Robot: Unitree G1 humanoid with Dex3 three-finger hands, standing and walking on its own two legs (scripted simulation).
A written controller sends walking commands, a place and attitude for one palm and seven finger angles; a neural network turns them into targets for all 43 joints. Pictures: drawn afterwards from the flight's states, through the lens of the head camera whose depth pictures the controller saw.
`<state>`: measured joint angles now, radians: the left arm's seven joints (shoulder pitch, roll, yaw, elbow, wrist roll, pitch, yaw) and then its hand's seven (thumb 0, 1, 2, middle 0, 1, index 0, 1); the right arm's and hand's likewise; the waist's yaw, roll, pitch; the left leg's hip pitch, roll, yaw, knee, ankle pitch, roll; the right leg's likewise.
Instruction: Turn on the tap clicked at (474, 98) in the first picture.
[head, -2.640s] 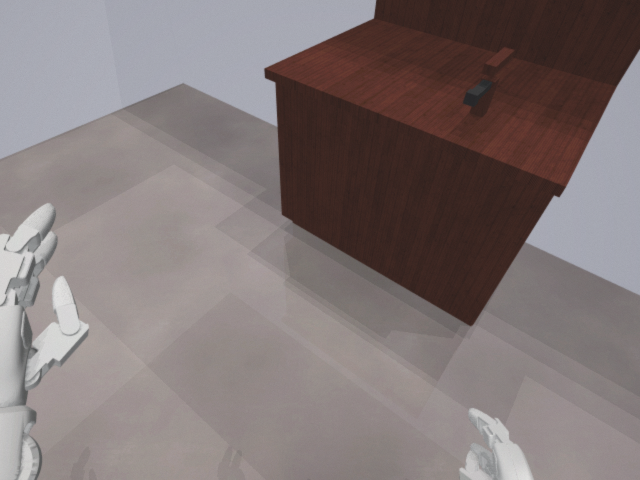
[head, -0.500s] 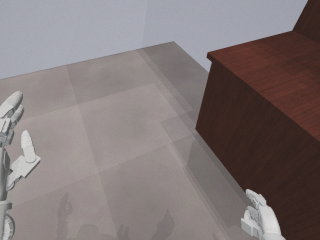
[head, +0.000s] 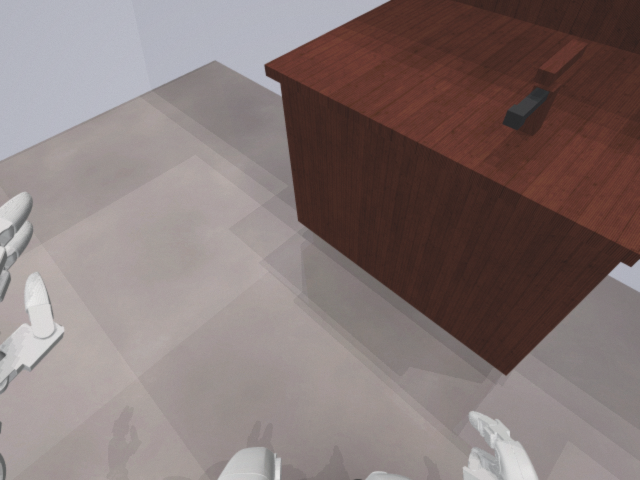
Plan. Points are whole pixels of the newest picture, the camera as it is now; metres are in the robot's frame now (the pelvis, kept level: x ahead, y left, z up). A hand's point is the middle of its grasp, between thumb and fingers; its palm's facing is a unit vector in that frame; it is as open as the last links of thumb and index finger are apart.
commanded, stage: turn to face it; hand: left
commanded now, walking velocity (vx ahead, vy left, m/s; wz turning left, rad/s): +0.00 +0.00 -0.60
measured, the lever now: (515, 117) +0.67 -0.32 +0.06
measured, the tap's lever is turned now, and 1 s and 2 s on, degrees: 0 0 0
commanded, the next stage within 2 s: take the last steps up to it in 1.76 s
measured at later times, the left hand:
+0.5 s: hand (136, 343) +0.21 +0.16 +0.18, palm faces +0.18 -0.87 -0.45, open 7.4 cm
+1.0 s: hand (267, 362) +0.19 +0.05 +0.18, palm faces -0.13 -0.90 -0.41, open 7.4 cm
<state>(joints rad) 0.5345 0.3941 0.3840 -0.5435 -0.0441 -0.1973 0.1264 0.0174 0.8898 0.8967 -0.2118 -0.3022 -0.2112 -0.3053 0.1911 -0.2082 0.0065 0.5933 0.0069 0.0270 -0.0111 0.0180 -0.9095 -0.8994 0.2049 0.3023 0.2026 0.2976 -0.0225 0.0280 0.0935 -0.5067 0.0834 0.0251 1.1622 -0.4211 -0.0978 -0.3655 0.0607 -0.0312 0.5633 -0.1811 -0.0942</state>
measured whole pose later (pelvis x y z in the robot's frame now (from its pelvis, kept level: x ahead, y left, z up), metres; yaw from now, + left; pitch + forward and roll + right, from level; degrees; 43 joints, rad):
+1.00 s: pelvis -0.13 -0.03 +0.00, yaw -36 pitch -1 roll -2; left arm 0.45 0.35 0.36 -0.50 -0.02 -0.19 0.14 0.02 0.90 0.90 -0.20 -0.30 -0.20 -0.30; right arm 0.22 -0.20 0.00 0.52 0.02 -0.03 -0.01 0.02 -0.91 -0.90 0.20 0.30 0.20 0.30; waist 0.03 0.03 0.07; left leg -0.29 0.19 0.18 0.58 -0.25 -0.04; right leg -0.40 -0.01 -0.08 0.84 -0.45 0.05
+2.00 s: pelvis -0.25 -0.01 +0.01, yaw -60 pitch +1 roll +1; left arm 0.54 0.41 0.38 -0.56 -0.02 -0.22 0.15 0.02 0.89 0.90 -0.21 -0.30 -0.21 -0.31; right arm 0.22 -0.24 -0.01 0.61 0.01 -0.02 -0.05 0.02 -0.91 -0.90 0.20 0.30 0.20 0.30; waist -0.03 0.00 0.04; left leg -0.34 0.05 0.08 0.70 -0.41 -0.02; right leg -0.33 0.02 -0.06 0.53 -0.21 -0.06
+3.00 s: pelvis -0.13 -0.10 +0.00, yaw -56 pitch +0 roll +1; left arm 0.47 0.34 0.37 -0.45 -0.02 -0.27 0.13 0.01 0.89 0.90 -0.21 -0.30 -0.21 -0.31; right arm 0.20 -0.21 -0.01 0.69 0.01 -0.06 -0.03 0.02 -0.91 -0.90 0.21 0.30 0.20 0.30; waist 0.01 0.05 0.05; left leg -0.52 0.05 0.06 1.16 -0.37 -0.02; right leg -0.27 -0.08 -0.17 0.61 -0.35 -0.03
